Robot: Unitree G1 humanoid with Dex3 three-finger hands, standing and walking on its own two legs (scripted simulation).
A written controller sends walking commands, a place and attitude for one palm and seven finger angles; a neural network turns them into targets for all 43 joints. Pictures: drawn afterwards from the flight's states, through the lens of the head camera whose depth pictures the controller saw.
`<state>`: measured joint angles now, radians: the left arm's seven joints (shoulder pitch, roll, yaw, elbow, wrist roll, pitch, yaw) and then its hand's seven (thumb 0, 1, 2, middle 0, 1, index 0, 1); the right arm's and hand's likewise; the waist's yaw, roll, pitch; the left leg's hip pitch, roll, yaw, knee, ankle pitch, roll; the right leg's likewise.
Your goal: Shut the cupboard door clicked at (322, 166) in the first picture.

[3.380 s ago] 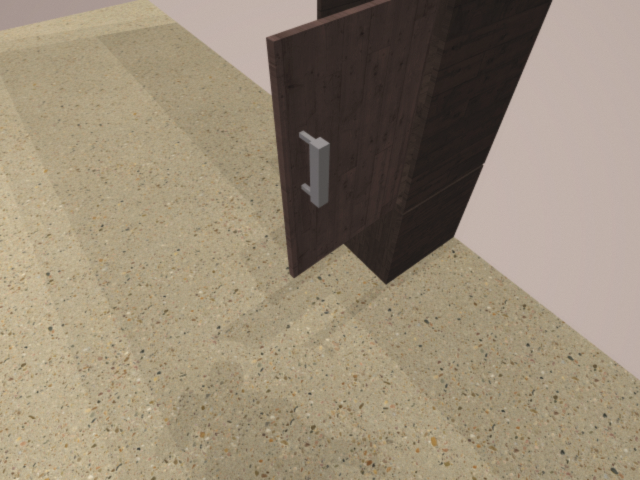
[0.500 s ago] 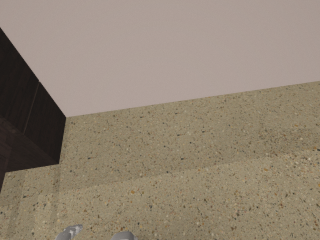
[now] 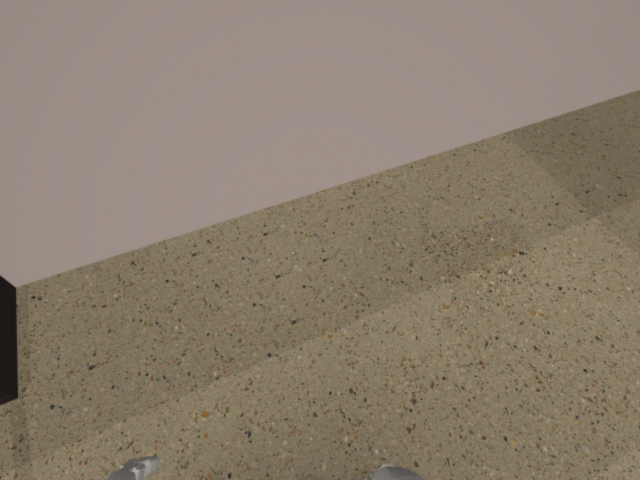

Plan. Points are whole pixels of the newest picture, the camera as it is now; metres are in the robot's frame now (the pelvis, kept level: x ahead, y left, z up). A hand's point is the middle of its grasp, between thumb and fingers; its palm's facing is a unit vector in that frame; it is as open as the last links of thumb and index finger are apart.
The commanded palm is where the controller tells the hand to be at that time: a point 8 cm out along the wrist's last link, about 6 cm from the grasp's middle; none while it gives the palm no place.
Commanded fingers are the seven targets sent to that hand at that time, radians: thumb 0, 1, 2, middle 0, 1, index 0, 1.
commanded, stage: walk around to get in front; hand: left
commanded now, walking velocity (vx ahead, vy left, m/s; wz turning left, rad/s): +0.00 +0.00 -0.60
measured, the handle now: out of the picture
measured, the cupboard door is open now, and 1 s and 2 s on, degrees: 94 94 94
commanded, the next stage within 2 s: walk to a spot facing it in 1.86 s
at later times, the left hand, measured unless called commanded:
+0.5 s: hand (223, 443) +0.18 +0.15 -0.17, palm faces -0.26 -0.94 -0.20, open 7.4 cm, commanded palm none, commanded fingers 0.00 0.90 0.90 -0.20 -0.30 -0.20 -0.30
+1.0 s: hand (275, 429) +0.20 +0.08 -0.17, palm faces -0.51 -0.84 -0.20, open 7.4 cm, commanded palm none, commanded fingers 0.00 0.90 0.90 -0.20 -0.30 -0.20 -0.30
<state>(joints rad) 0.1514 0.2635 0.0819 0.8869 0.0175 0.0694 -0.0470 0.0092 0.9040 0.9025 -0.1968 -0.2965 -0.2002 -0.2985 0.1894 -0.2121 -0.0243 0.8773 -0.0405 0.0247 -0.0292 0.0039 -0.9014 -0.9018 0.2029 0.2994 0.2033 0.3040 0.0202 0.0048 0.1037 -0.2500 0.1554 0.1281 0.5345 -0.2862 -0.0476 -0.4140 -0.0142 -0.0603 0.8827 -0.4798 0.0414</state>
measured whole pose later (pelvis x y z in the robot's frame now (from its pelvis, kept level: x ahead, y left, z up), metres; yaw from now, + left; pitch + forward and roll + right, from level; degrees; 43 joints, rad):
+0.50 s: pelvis +0.02 -0.02 +0.00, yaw -17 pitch +1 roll -1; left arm 0.15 0.27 0.08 0.90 0.02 0.08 -0.04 0.01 0.90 0.90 -0.20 -0.30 -0.20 -0.30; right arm 0.22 -0.21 -0.02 0.88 -0.04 0.02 -0.03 0.00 -0.90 -0.90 0.20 0.30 0.20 0.30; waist 0.01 -0.04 0.08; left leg -0.28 0.11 0.10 0.55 -0.28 -0.03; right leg -0.47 0.01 0.00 1.06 -0.50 0.03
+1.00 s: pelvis +0.07 -0.07 +0.00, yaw -35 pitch +1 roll +1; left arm 0.28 0.23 0.06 0.95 0.02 0.02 -0.02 0.01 0.90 0.90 -0.20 -0.30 -0.21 -0.30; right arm 0.14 -0.23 -0.05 0.87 -0.02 0.01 0.00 0.01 -0.91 -0.90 0.20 0.30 0.20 0.30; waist 0.04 -0.05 0.06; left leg -0.34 0.03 0.06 0.62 -0.36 -0.07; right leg -0.22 0.04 0.12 0.52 -0.32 -0.02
